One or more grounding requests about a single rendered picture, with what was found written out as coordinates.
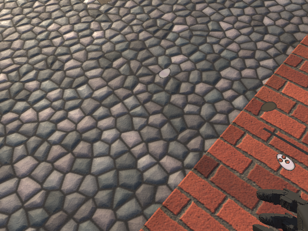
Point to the robot right hand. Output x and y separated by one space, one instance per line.
289 200

